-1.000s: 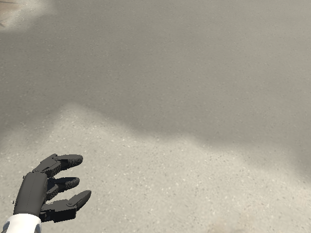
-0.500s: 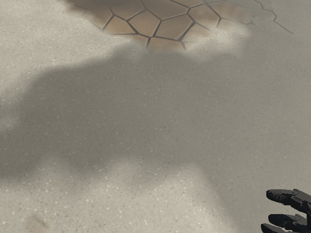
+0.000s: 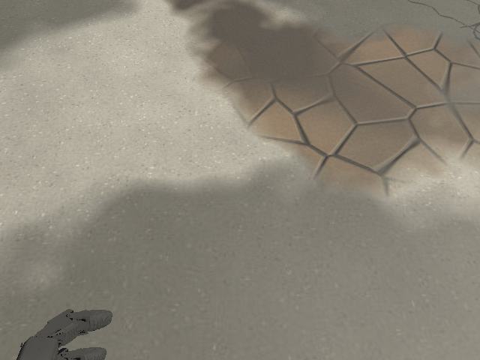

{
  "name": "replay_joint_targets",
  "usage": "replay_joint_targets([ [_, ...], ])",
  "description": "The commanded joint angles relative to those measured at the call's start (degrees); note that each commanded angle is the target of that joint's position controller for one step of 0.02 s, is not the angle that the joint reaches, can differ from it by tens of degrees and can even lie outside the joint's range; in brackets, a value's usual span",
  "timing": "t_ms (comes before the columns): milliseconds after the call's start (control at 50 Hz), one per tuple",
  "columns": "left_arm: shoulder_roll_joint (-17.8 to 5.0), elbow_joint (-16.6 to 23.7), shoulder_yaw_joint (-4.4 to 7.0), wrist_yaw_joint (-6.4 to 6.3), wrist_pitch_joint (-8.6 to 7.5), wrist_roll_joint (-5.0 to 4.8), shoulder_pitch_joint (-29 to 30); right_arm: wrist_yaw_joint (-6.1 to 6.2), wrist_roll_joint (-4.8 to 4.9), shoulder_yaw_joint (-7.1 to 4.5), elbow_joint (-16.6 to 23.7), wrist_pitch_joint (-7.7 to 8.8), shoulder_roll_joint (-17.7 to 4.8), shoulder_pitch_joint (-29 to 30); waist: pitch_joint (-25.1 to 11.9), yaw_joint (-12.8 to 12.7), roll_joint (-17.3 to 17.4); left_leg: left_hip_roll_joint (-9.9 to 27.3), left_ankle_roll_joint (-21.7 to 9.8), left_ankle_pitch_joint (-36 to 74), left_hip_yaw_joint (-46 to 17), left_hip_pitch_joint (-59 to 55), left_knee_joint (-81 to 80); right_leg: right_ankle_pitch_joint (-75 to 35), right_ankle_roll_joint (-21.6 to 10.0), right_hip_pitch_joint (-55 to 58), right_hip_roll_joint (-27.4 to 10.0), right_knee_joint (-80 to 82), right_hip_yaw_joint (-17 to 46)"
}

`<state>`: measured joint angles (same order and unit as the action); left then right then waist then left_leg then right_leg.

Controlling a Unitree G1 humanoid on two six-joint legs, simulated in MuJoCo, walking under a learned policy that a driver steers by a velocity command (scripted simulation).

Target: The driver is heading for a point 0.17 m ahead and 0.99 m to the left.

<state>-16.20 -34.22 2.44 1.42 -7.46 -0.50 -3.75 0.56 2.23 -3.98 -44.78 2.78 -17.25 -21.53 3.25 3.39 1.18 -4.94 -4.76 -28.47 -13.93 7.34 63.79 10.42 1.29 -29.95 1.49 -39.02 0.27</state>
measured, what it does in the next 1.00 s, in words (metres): walks ahead, turning left: left foot, then right foot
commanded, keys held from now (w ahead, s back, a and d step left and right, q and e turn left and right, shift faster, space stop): w+shift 0.30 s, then w+q+shift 0.70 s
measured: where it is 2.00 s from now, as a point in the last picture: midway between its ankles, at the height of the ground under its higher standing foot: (47, 122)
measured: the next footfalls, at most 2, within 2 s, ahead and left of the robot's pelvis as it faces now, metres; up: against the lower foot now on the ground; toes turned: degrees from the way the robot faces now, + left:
left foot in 0.42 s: +0.59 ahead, +0.14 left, +0.00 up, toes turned +6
right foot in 0.86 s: +1.06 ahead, +0.05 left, +0.00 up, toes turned +32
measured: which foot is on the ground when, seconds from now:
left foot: up 0.00-0.40, down 0.42-0.84, up 0.86-1.00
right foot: down 0.00-0.44, up 0.46-0.84, down 0.86-1.00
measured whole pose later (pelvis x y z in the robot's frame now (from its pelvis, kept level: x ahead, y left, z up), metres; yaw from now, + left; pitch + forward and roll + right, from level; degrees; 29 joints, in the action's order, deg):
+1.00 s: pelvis +0.92 +0.14 +0.02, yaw +35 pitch +0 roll -3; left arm -16.2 -39.4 3.0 0.2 -5.7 1.0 -11.5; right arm 0.2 2.3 -3.1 -42.5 1.9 -17.7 -17.3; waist 3.3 0.1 1.3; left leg 1.1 -3.8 -20.5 -3.4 25.0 77.6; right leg 13.7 2.3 -16.4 -0.2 -30.0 -2.8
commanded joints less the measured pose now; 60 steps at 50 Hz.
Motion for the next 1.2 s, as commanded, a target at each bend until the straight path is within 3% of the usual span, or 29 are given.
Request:
replay_joint_targets([
  [20, -7.01, -2.49, 3.18, -0.23, 1.17, 0.69, -19.20, -0.46, 0.93, 0.83, 6.81, 1.80, -5.24, 4.58, -10.30, -11.08, -8.77, 4.94, 0.69, 7.80, 5.27, 40.08, 22.16, 32.29, -12.64, 44.61, -20.60, 24.68, 42.86],
  [40, -7.38, -3.54, 3.09, -0.12, 1.34, 1.40, -18.36, -0.50, -0.65, 1.01, 8.49, 2.36, -4.45, 10.78, -5.59, -10.40, -1.69, 6.28, 0.19, 8.01, 5.97, 38.06, 18.42, 21.15, -12.01, 36.48, -17.61, 24.34, 34.53],
  [80, -4.01, -5.24, 1.77, 0.23, 0.73, 1.78, -15.71, -1.02, -0.58, 1.14, 9.15, 2.31, -2.28, 11.59, -2.76, -5.90, -4.18, 9.50, -0.59, 9.42, 4.95, 33.19, 10.82, 12.06, -11.97, 27.80, -14.33, 25.49, 25.41],
  [120, -1.64, -7.02, 0.77, 0.64, 0.61, 0.24, -16.03, -1.30, -0.22, 1.74, 8.89, 1.70, -0.35, 10.94, -0.97, -3.90, -5.34, 10.90, -0.62, 8.38, 5.84, 33.51, 5.49, 8.44, -12.81, 25.26, -13.98, 27.43, 21.52],
  [220, -6.62, -9.47, 1.47, -0.36, 0.36, -0.64, -19.01, -2.57, -1.82, 3.16, 12.46, 2.64, 0.08, 21.40, 5.07, -4.89, -2.78, 12.26, 1.61, 26.32, 10.48, 36.63, -12.73, -2.68, -12.63, 21.54, -13.29, 34.66, 10.35],
  [300, -7.82, -12.32, 1.15, -1.01, 0.83, -1.34, -25.45, -4.17, -1.11, 3.21, 15.06, 3.59, -0.15, 30.11, 6.43, -7.43, -2.74, 8.43, 1.43, 36.30, 14.71, 26.45, -26.98, -11.70, -10.81, 24.07, -13.25, 39.06, 2.71],
  [380, -11.59, -13.75, 1.41, -1.77, 2.65, 0.69, -26.58, -4.13, -0.35, 0.42, 15.46, 2.64, -5.66, 24.96, -2.75, -1.61, -12.29, 0.63, -3.13, 24.64, 20.95, 17.17, -27.65, -62.47, -7.17, 38.55, -16.03, 21.25, -4.93],
  [420, -12.63, -12.00, 1.52, -3.25, 3.90, 1.67, -22.17, -2.88, 0.12, -2.77, 8.26, 1.10, -10.77, -0.50, -13.81, 11.41, -11.09, 1.08, -6.65, 24.79, 16.61, -14.96, -28.76, -66.03, -3.69, 23.00, -13.87, -10.07, -7.10],
  [440, -3.12, -8.72, -0.78, -2.48, 2.57, 2.59, -27.21, -2.64, -0.77, -3.80, 6.09, 1.13, -16.23, -5.93, -20.86, 4.72, 8.49, 14.94, -14.72, 7.08, -12.81, -38.56, -30.46, -11.16, -0.43, -3.68, -4.41, -35.26, -4.41],
  [460, -3.60, -8.44, -1.64, -1.72, -0.36, 0.66, -27.15, -2.81, -0.52, -3.34, 5.00, 1.65, -13.45, -8.53, -31.44, 4.53, 12.46, 20.82, -18.73, -9.99, -37.40, -43.12, -43.86, 15.28, -1.97, -11.55, 0.31, -43.40, 5.71],
  [480, -7.84, -5.65, -0.21, -1.70, -1.84, -1.91, -17.78, -2.54, -1.40, -2.60, 4.39, 2.09, -9.86, -6.87, -20.59, 5.73, 9.49, 18.82, -15.56, -6.66, -33.47, -37.16, -47.61, 12.35, -3.50, -17.71, -2.48, -44.25, 7.83],
  [520, -5.89, -3.13, -1.03, -1.85, -3.50, -0.64, -9.65, -2.54, -2.04, -1.87, 4.86, 2.89, -7.97, 0.05, -8.46, 0.84, -1.91, 14.79, -13.87, 8.41, -21.01, -16.25, -49.02, 8.09, -3.87, -13.97, -5.78, -35.66, 7.31],
  [560, -5.25, -3.24, -0.72, -1.31, -2.40, 0.76, -11.20, -2.51, -2.75, -0.64, 5.40, 2.98, -4.05, 4.55, -4.81, -5.06, 0.51, 10.56, -14.19, 13.60, -14.89, -3.78, -51.57, 6.92, -2.59, -7.21, -7.22, -29.13, 7.61],
  [580, -5.20, -3.15, -0.63, -1.03, -1.70, 1.07, -10.92, -2.28, -1.92, -0.55, 5.27, 2.93, -3.38, 5.01, -2.87, -5.91, 0.78, 10.05, -14.76, 14.07, -13.78, -0.24, -52.86, 7.82, -1.60, -6.73, -7.55, -26.21, 7.11],
  [660, -3.36, 2.16, -1.67, -0.36, -1.36, 1.98, 3.16, 0.08, -0.72, -1.15, 4.42, 3.26, -5.52, 3.13, 5.53, -3.47, -0.53, 6.23, -13.11, 17.65, -7.32, 16.83, -55.99, -8.00, 2.00, -0.98, -5.38, -4.91, 3.41],
  [720, -3.60, 4.16, -1.14, -0.03, -1.59, 0.96, 8.06, 0.58, -0.24, -2.20, 3.16, 3.19, -7.86, -0.82, 3.96, -0.47, -0.37, 5.78, -8.92, 13.22, -7.23, 23.20, -55.73, -24.73, 2.42, 13.99, -2.06, 5.58, 3.46],
  [780, -6.59, 5.59, 0.33, -0.76, -1.17, -0.87, 10.43, 0.80, 0.75, -2.24, 1.58, 2.35, -6.59, -4.32, 3.38, 0.25, 1.25, 7.39, -6.75, 14.42, -10.97, 10.82, -49.53, -19.92, 2.36, 12.25, -2.30, 10.75, 6.26],
  [820, -9.39, 4.89, 2.22, -1.20, -1.35, -1.23, 4.33, 0.77, 0.05, -2.33, 0.69, 1.02, -6.54, -5.52, -1.81, -3.54, 2.65, 7.45, -4.72, 31.88, -10.90, 3.27, -38.37, -11.03, 0.71, 18.25, -0.77, 10.70, 4.62],
  [840, -10.72, 3.60, 3.35, -1.71, -1.03, -1.68, -6.49, 0.29, -1.32, -2.16, 1.39, 0.46, -7.25, -3.63, -9.73, -10.21, 4.08, 5.92, -2.62, 40.97, -8.81, 3.80, -25.94, -7.30, -0.67, 29.75, -2.39, 7.39, 3.69],
  [860, -12.93, 1.46, 3.94, -2.66, -0.17, -1.52, -22.07, -0.11, -3.48, -0.72, 3.52, 0.37, -3.64, -1.75, -21.52, -16.37, 1.24, 3.97, -1.01, 34.12, -5.91, 14.70, -5.19, 3.23, -2.87, 50.33, -11.87, 0.36, 12.43],
  [880, -18.75, -1.27, 4.61, -1.10, -0.01, 0.50, -23.43, -0.75, 0.58, 2.05, 5.88, 1.35, 4.75, -14.98, -34.60, -6.88, -31.39, -1.81, 1.38, -3.31, -0.67, 32.31, 17.24, 26.22, -14.16, 67.48, -29.07, 15.55, 50.65],
  [900, -12.03, 0.14, 3.97, -0.71, 0.37, 0.24, -21.51, 0.04, 2.27, 1.77, 4.54, 0.91, -1.33, -10.48, -28.96, -9.74, -25.48, 4.51, 1.26, 2.12, 1.70, 39.09, 21.87, 42.63, -12.47, 62.94, -27.19, 21.82, 56.18],
  [940, -7.48, -1.24, 2.89, -1.46, 1.60, 1.04, -16.28, 0.25, 0.14, 0.49, 6.63, 0.61, -5.83, 4.35, -10.56, -11.26, -6.09, 8.32, 1.50, 8.60, 6.70, 40.61, 19.87, 19.51, -8.86, 45.25, -21.74, 22.16, 33.45],
  [960, -6.96, -2.59, 2.81, -1.49, 1.83, 1.94, -15.06, -0.14, -0.97, 0.31, 8.08, 0.72, -5.15, 8.08, -5.86, -9.85, -3.36, 10.24, 1.24, 9.77, 7.12, 38.60, 16.67, 8.46, -9.06, 37.54, -19.97, 22.39, 26.10],
  [980, -5.43, -3.78, 2.40, -1.57, 1.54, 2.56, -13.70, -0.66, -0.38, 0.16, 8.70, 0.20, -3.84, 8.21, -3.84, -7.50, -4.66, 12.38, 0.96, 9.94, 6.55, 35.45, 14.53, 2.90, -8.81, 32.15, -18.43, 23.21, 20.33],
  [1020, -2.25, -5.82, 1.75, -1.00, 1.25, 1.07, -11.57, -0.95, 1.11, 0.65, 9.91, -1.43, -0.53, 8.74, -1.70, -5.09, -6.33, 14.70, 0.41, 8.25, 7.32, 35.76, 11.77, -0.86, -8.54, 28.50, -17.53, 25.41, 12.73],
  [1100, -6.30, -6.97, 2.91, -1.14, 0.77, 0.20, -7.59, -2.21, 0.00, 1.64, 13.15, -1.92, 0.54, 12.74, 3.54, -2.57, -4.49, 16.62, 1.37, 18.33, 9.12, 37.21, 1.57, -8.97, -8.64, 22.32, -17.81, 31.25, 0.70],
  [1160, -9.77, -7.78, 3.73, -1.66, 0.89, 0.24, -9.34, -3.60, -0.43, 1.31, 13.96, -1.32, -1.68, 18.21, 5.10, -4.22, -0.40, 13.50, 0.26, 30.16, 14.90, 32.76, -10.80, -14.66, -6.23, 24.23, -14.43, 33.66, -9.18],
  [1200, -12.37, -8.37, 4.04, -1.69, 1.28, 0.29, -11.23, -4.24, -0.50, 0.70, 14.65, -1.02, -3.12, 20.11, 4.33, -3.84, -1.03, 9.14, -1.55, 31.83, 19.61, 26.17, -16.88, -33.40, -4.89, 27.43, -13.71, 31.42, -13.15],
])
Velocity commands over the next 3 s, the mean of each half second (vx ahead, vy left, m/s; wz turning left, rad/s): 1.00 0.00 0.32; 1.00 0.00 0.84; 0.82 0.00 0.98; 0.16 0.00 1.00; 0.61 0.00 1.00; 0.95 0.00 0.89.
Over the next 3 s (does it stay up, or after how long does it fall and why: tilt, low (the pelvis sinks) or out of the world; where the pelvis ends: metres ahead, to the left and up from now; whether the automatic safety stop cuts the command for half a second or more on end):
stays up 0.97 1.08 -0.01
